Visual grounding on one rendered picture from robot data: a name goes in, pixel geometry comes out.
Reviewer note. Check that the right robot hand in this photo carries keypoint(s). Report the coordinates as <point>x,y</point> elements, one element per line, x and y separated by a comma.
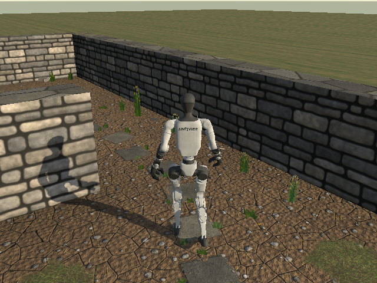
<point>216,164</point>

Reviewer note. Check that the right robot upper arm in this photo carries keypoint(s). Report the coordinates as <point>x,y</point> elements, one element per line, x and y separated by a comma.
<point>206,124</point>

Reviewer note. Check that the left robot thigh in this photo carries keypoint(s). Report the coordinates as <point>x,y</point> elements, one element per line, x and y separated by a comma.
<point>174,175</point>

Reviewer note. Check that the humanoid robot head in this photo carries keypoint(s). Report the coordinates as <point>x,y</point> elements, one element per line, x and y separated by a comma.
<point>187,103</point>

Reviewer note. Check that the robot left forearm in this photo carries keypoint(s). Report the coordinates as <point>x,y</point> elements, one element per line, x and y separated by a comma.
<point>158,158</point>

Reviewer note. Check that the robot right forearm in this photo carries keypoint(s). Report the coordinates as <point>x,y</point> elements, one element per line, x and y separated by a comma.
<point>216,152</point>

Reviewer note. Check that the left robot hand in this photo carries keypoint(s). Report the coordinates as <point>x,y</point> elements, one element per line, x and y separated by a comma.
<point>154,171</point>

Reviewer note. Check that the left robot upper arm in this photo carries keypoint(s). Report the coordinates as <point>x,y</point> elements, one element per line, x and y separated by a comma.
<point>170,124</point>

